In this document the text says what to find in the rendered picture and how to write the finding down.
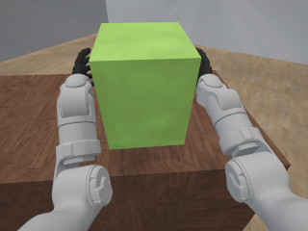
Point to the right robot forearm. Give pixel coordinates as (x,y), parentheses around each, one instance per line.
(237,136)

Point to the carton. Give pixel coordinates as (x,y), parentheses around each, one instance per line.
(144,75)

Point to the robot right hand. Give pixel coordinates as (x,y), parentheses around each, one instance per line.
(205,67)

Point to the pedestal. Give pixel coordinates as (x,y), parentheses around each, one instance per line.
(181,187)

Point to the robot left hand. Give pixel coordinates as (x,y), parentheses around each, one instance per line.
(80,66)

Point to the right robot upper arm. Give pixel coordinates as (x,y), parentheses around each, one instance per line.
(260,181)

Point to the left robot upper arm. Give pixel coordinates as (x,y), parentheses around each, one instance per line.
(79,194)

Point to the left robot forearm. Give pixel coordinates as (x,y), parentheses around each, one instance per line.
(76,118)

